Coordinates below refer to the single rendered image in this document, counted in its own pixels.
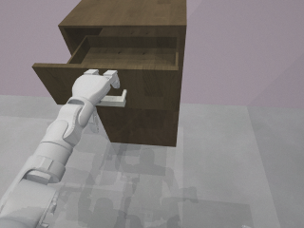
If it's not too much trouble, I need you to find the left robot hand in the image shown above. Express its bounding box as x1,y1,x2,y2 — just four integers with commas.
72,69,121,133

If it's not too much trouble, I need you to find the drawer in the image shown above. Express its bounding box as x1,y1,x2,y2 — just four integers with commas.
32,35,180,111

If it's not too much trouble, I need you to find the robot left upper arm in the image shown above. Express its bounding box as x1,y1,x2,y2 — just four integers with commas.
0,179,60,228

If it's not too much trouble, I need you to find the left robot forearm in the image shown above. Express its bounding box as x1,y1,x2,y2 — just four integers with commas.
0,96,94,214

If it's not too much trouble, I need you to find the cabinet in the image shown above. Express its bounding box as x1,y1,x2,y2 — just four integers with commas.
58,0,187,147

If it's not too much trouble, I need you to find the handle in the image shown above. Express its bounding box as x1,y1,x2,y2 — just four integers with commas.
96,89,127,107

